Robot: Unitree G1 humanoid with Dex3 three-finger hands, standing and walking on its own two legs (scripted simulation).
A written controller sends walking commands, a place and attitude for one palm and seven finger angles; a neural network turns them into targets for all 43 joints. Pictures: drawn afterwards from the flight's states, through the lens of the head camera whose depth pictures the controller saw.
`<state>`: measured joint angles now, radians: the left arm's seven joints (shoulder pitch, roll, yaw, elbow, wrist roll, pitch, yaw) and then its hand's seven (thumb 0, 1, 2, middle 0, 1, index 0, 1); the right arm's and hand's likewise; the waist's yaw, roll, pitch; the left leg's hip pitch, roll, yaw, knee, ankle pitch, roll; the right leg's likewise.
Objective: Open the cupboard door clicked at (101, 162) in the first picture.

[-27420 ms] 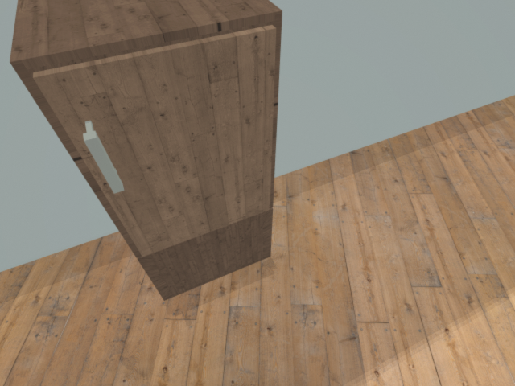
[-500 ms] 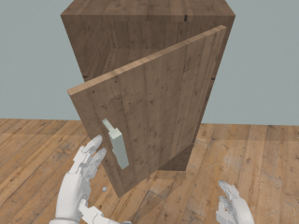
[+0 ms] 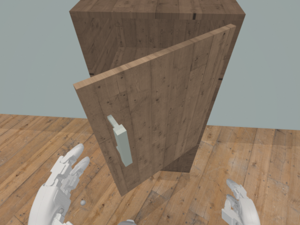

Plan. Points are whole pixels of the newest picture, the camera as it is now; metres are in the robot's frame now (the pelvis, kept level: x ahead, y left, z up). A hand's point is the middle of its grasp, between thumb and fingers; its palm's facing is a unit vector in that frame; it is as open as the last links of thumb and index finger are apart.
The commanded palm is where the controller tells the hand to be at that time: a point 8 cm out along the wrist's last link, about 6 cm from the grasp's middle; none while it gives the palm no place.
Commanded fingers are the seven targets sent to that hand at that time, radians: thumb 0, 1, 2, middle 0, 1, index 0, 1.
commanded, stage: draw the hand back to the body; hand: left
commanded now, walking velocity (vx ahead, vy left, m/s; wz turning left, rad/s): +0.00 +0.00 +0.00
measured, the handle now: (119, 141) +0.29 +0.10 +0.10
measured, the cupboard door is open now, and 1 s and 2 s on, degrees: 39 39 39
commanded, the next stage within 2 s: step back with the hand held close in 1.58 s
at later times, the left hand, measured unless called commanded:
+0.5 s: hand (57, 188) +0.16 +0.19 +0.14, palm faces +0.01 -1.00 -0.08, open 16.2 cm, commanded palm +0.13 +0.25 +0.16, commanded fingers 0.00 -0.29 0.39 -0.16 -0.30 -0.16 -0.30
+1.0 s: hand (19, 150) +0.21 +0.26 +0.19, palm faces +0.34 -0.85 -0.40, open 11.5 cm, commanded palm +0.16 +0.30 +0.21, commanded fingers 0.00 0.58 0.76 -0.19 -0.30 -0.19 -0.30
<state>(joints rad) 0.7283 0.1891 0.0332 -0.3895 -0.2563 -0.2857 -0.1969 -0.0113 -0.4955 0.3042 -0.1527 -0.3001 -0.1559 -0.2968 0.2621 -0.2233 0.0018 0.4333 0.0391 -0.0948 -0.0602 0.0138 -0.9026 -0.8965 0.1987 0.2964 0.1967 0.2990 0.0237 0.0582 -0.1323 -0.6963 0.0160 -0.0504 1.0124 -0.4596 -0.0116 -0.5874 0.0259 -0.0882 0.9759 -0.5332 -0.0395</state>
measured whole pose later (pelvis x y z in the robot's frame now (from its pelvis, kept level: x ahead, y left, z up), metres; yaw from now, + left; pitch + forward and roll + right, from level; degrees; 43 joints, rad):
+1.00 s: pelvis +0.03 +0.02 +0.06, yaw -2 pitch -2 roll -1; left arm 0.58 0.34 0.23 -0.48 -0.06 -0.02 0.13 0.00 0.25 0.63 -0.19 -0.30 -0.19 -0.30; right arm 0.20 -0.22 0.06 0.60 0.01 -0.11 -0.10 0.01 -0.90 -0.90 0.20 0.30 0.20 0.30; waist 0.06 0.05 -0.01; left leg -0.20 -0.01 0.01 0.52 -0.29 0.02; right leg -0.10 0.00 -0.03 0.46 -0.33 0.00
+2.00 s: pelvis +0.00 +0.01 +0.06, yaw -3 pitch +0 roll -1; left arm 0.56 0.41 0.36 -0.45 -0.07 -0.10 0.11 0.02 0.89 0.90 -0.21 -0.30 -0.22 -0.30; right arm 0.16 -0.24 -0.01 0.57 0.02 0.01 -0.09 0.01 -0.90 -0.90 0.20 0.30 0.20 0.30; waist 0.01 0.06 0.01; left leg -0.24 0.02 0.02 0.44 -0.19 0.00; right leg -0.16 0.03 -0.02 0.39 -0.23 -0.02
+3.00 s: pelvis -0.19 +0.02 +0.05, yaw -5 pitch +3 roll -2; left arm 0.55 0.48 0.42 -0.59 -0.08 -0.19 0.13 0.02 0.89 0.90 -0.21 -0.30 -0.21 -0.30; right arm 0.11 -0.17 0.02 0.62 -0.01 -0.07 -0.04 0.01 -0.90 -0.90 0.20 0.30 0.20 0.30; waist 0.00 0.01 0.03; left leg -0.54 0.06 0.00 0.49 -0.11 -0.01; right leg -0.13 0.08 -0.01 0.43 -0.36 -0.04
